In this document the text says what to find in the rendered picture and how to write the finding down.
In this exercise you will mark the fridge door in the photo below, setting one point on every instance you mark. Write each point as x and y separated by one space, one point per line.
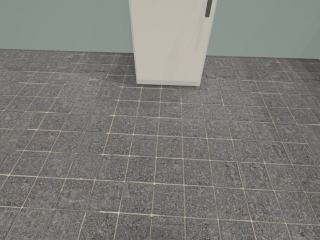
170 38

